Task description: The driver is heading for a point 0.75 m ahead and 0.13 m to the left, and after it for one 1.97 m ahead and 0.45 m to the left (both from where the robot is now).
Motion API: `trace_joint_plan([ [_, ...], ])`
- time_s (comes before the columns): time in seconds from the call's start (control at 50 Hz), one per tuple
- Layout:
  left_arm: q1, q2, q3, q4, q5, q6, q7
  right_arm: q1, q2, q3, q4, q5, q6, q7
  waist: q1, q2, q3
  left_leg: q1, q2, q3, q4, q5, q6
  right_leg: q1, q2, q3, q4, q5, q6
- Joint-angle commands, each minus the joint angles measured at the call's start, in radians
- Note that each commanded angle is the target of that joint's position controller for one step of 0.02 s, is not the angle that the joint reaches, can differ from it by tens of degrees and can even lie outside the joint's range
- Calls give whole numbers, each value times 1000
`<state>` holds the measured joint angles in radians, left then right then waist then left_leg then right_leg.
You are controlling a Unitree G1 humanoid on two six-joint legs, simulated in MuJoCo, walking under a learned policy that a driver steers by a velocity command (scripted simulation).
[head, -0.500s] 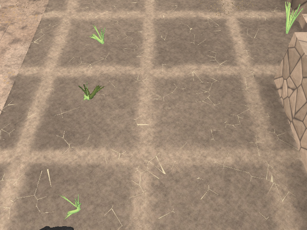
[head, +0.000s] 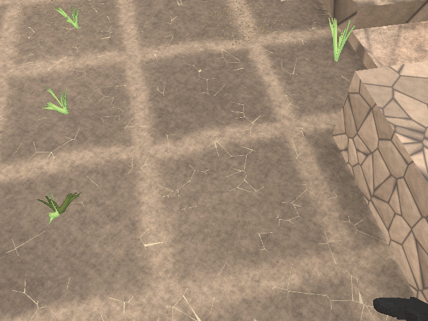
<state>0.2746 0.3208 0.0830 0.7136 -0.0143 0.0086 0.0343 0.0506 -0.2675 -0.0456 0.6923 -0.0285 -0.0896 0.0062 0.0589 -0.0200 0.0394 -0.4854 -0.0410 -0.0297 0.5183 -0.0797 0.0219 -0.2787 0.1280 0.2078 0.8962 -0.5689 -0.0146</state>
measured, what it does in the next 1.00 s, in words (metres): walks ahead: right foot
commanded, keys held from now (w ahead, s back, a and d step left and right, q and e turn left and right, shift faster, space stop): no key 0.58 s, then w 0.14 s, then no key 0.28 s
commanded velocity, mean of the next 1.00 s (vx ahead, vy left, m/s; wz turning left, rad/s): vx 0.09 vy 0.00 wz -0.11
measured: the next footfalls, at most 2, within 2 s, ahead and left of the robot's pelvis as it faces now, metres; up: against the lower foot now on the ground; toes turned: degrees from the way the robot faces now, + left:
right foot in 0.30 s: +0.09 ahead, -0.13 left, +0.00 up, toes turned -2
right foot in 1.08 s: +0.21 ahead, -0.14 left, +0.00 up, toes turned -3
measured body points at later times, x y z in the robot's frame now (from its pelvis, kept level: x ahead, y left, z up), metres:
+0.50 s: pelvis +0.07 -0.01 +0.01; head +0.07 -0.02 +0.46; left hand +0.22 +0.23 -0.09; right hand +0.16 -0.28 -0.11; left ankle +0.12 +0.11 -0.72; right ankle +0.05 -0.13 -0.72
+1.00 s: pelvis +0.16 +0.01 +0.02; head +0.18 +0.02 +0.47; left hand +0.28 +0.28 -0.11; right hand +0.21 -0.26 -0.11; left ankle +0.14 +0.10 -0.72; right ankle +0.11 -0.14 -0.68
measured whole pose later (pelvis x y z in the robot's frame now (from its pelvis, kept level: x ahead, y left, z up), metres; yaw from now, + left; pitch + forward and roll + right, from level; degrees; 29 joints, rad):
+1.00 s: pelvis +0.16 +0.01 +0.02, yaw -4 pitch +0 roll -1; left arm 0.22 0.27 0.05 0.82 -0.02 0.01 0.05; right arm 0.19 -0.24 -0.02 1.00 -0.01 -0.04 0.00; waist -0.02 -0.02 0.03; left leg -0.18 -0.03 0.03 0.45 -0.27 0.05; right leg -0.32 -0.02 0.04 0.78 -0.47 0.08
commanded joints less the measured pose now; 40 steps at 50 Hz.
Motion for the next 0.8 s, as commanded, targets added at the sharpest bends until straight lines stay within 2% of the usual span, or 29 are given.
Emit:
trace_joint_plan([
  [0.02, 118, 157, 27, -43, -11, 12, 3, 98, -117, -33, -66, 12, 23, -7, -57, 151, -273, 542, 408, -486, -137, 196, 235, -339, -80, -39, 431, -38, 76],
  [0.04, 61, 150, 28, -46, -7, 32, 11, 61, -93, -19, -64, 6, 36, -7, -57, 97, -208, 434, 349, -389, -162, 96, 203, -328, -100, -61, 405, 7, 86],
  [0.06, 29, 138, 27, -60, 1, 45, 16, 27, -89, -13, -59, 7, 46, -8, -48, 108, -150, 334, 315, -334, -190, 36, 193, -300, -121, -65, 352, 37, 91],
  [0.08, 27, 103, 18, -63, 1, 51, 14, 13, -103, -15, -49, 1, 52, -9, -34, 136, -111, 244, 270, -263, -222, 22, 178, -234, -127, -93, 275, 63, 91],
  [0.12, 45, 51, 1, -56, 9, 45, 12, 4, -107, -18, -33, -2, 54, -9, -25, 167, -115, 200, 228, -173, -231, 101, 183, -136, -123, -141, 114, 79, 92],
  [0.16, 27, 29, -12, -54, 18, 35, 6, 10, -116, -22, -17, 8, 54, -9, -39, 173, -153, 228, 241, -152, -213, 183, 203, -66, -139, -156, -35, 108, 84],
  [0.22, 7, 47, -11, -47, 15, 33, -5, 28, -139, -26, 3, 22, 66, -8, -51, 168, -173, 251, 264, -171, -203, 89, 212, 14, -140, -173, -210, 224, 64],
  [0.26, 21, 42, -12, -29, 20, 33, -14, 16, -130, -18, 13, 32, 73, -7, -26, 151, -143, 184, 236, -151, -192, -81, 170, 120, -124, -199, -392, 358, 28],
  [0.28, 0, 55, -12, -40, 32, 33, -14, 53, -106, -8, 32, 32, 71, -4, -29, 127, -124, 134, 211, -139, -188, -179, 115, 170, -148, -161, -462, 408, 0],
  [0.3, -13, 107, -6, -60, 46, 33, -8, 73, -78, 3, 36, 17, 65, 2, -50, 28, -120, 82, 161, -87, -114, -265, 47, 205, -264, -28, -508, 458, -46],
  [0.32, -67, 128, -4, -50, 44, 33, -8, 112, -39, 9, 37, 7, 60, 5, -121, -151, -98, 162, 64, 32, -79, -275, -17, 39, -311, 28, -537, 290, -106],
  [0.34, -106, 55, -22, -63, 46, 23, -16, 69, -64, 7, 46, -6, 61, 3, -93, -133, -67, 257, 64, 26, -62, -193, -44, -60, -283, 18, -575, 137, -102],
  [0.36, -109, 23, -33, -53, 52, 12, -20, 56, -69, 5, 52, -6, 62, 3, -92, -118, -45, 280, 67, 21, -69, -144, -46, -80, -253, -9, -576, 85, -70],
  [0.38, -106, 35, -30, -46, 52, 2, -22, 66, -71, 3, 67, -2, 64, -1, -92, -112, -30, 291, 74, 19, -70, -124, -41, -86, -229, -32, -565, 105, -43],
  [0.4, -99, 43, -29, -43, 46, -7, -23, 79, -93, -2, 79, 1, 66, -4, -86, -94, -16, 281, 80, 8, -74, -111, -32, -78, -220, -45, -552, 152, -29],
  [0.42, -81, 45, -30, -35, 41, -13, -20, 83, -94, -2, 88, 5, 65, -4, -85, -73, -14, 269, 86, 0, -83, -101, -22, -56, -213, -56, -529, 212, -21],
  [0.48, -48, 45, -31, -20, 31, -17, -14, 88, -86, 0, 118, 10, 59, -4, -72, -22, -32, 261, 89, -2, -86, -63, -18, -2, -203, -74, -488, 329, -24],
  [0.58, -45, 32, -33, -5, 28, -16, -13, 95, -89, -1, 170, 17, 63, -10, -70, 13, -55, 294, 93, -4, -74, 10, -22, 30, -189, -93, -467, 436, -27],
  [0.6, -24, 30, -32, 9, 26, -15, -13, 108, -82, 1, 186, 17, 66, -12, -68, 6, -78, 303, 78, 15, -62, -62, -22, 42, -182, -98, -480, 355, -31],
  [0.62, -13, 41, -27, 18, 21, -11, -12, 108, -82, 0, 197, 22, 69, -14, -64, -10, -63, 280, 53, 42, -32, -172, -20, 33, -181, -88, -499, 227, -47],
  [0.64, -3, 64, -18, 22, 16, -8, -12, 101, -84, -3, 201, 27, 69, -16, -55, -42, -33, 227, 24, 74, 19, -291, -17, 24, -198, -50, -531, 70, -76],
  [0.66, 14, 82, -12, 24, 12, -8, -12, 80, -82, -3, 193, 31, 63, -15, -42, -84, 8, 144, 8, 94, 79, -350, -14, 26, -248, 31, -587, -73, -114],
  [0.7, 46, 115, -1, 37, 2, -22, -9, 30, -81, -4, 167, 45, 36, -7, -24, -146, 90, 0, 28, 73, 174, -346, 17, 59, -374, 218, -678, -166, -193],
  [0.72, 47, 113, 1, 42, -1, -33, -7, 30, -82, -5, 165, 50, 19, 0, -29, -153, 105, -27, 54, 47, 189, -346, 38, 75, -403, 251, -682, -112, -210],
  [0.74, 18, 96, -4, 41, 2, -41, -5, 45, -81, -5, 172, 49, 6, 6, -50, -151, 107, -20, 65, 36, 157, -340, 53, 94, -398, 221, -641, 73, -202],
  [0.76, -29, 85, -7, 33, 2, -41, -5, 94, -75, -5, 194, 45, -3, 12, -87, -139, 73, 70, 59, 49, 50, -287, 62, 91, -362, 142, -581, 276, -169],
  [0.78, -65, 77, -8, 25, 1, -37, -4, 159, -85, -11, 230, 36, -4, 15, -118, -110, 19, 224, 49, 50, -41, -138, 59, 56, -310, 60, -521, 415, -121],
  [0.8, -78, 53, -13, 15, 9, -37, -1, 197, -128, -23, 251, 24, 1, 14, -120, -39, -25, 325, 92, -22, -67, 30, 62, 23, -234, -41, -415, 492, -60],
])
Velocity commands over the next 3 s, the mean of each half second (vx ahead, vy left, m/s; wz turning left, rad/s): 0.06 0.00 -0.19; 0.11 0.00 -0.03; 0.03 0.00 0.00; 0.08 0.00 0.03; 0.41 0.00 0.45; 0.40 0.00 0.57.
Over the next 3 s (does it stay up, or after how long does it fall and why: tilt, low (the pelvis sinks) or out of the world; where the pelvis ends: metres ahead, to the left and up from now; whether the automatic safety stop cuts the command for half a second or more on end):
stays up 0.66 0.06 0.00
